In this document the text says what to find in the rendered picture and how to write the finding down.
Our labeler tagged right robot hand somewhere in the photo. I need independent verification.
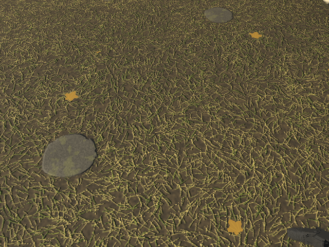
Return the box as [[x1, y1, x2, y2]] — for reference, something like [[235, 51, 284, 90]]
[[287, 227, 329, 247]]

